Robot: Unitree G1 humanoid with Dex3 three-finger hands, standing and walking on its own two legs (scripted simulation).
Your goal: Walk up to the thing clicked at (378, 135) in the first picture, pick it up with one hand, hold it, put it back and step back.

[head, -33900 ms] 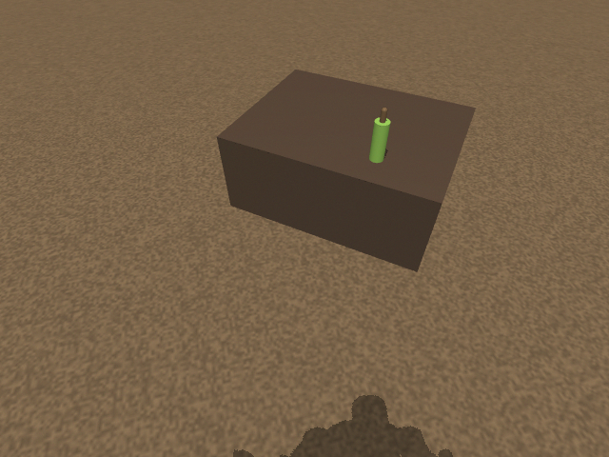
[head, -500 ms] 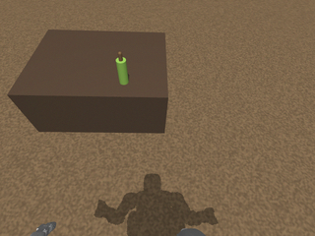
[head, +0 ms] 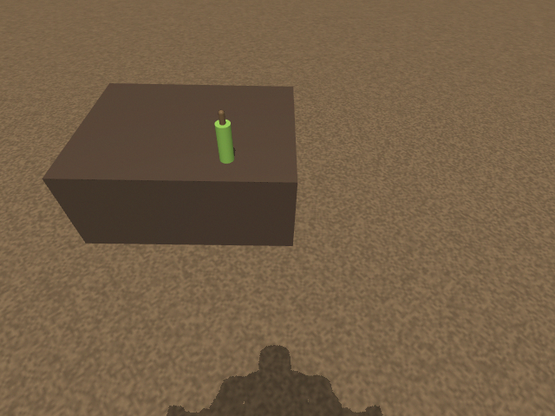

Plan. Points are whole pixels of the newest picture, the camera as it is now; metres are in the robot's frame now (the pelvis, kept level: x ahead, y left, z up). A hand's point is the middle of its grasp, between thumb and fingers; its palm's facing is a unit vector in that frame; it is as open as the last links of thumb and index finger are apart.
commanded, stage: step back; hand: left
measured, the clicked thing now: (224, 136) +1.11 +0.22 -0.27
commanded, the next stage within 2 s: stand in 0.72 s
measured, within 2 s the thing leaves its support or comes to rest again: neither
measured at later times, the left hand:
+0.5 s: hand out of the picture +0.13 +0.27 -0.15, palm faces +0.01 -0.94 -0.34, open 7.4 cm
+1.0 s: hand out of the picture +0.12 +0.25 -0.14, palm faces -0.02 -0.94 -0.33, open 7.4 cm
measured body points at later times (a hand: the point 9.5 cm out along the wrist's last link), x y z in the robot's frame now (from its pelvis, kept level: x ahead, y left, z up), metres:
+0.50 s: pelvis +0.04 +0.01 +0.01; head +0.05 +0.03 +0.46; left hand +0.13 +0.32 -0.13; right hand +0.13 -0.29 -0.11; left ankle +0.03 +0.12 -0.73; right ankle +0.02 -0.12 -0.73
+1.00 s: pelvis +0.03 +0.00 +0.02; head +0.04 +0.01 +0.47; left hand +0.12 +0.30 -0.11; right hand +0.13 -0.29 -0.11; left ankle +0.03 +0.13 -0.73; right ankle +0.02 -0.12 -0.73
